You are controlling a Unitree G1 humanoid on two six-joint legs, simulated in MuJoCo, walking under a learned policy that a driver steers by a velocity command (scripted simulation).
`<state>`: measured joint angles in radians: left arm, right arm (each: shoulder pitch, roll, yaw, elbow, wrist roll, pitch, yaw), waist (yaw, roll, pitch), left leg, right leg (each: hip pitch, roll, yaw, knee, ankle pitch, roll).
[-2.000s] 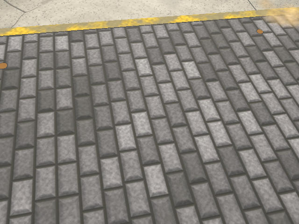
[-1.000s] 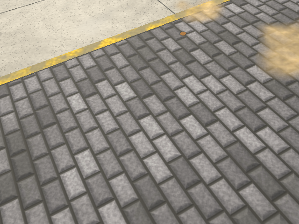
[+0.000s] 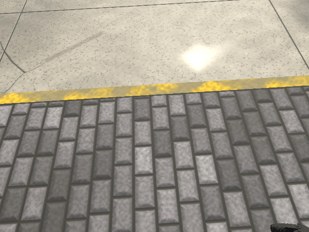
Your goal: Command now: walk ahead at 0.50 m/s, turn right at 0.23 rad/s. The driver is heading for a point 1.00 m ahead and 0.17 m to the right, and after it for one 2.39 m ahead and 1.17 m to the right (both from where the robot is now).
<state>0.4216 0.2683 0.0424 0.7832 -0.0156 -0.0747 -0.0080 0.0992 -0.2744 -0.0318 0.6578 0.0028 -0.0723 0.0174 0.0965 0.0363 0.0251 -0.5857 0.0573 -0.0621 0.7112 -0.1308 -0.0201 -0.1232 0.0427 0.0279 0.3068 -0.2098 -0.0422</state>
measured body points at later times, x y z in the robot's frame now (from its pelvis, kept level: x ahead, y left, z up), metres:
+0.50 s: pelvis +0.25 +0.02 -0.01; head +0.27 +0.01 +0.44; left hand +0.51 +0.21 -0.09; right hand +0.20 -0.27 -0.13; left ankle +0.20 +0.15 -0.75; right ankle +0.36 -0.17 -0.69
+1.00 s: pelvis +0.49 -0.13 +0.00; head +0.50 -0.15 +0.45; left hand +0.66 +0.10 -0.11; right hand +0.52 -0.43 -0.12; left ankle +0.72 -0.02 -0.68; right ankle +0.41 -0.17 -0.75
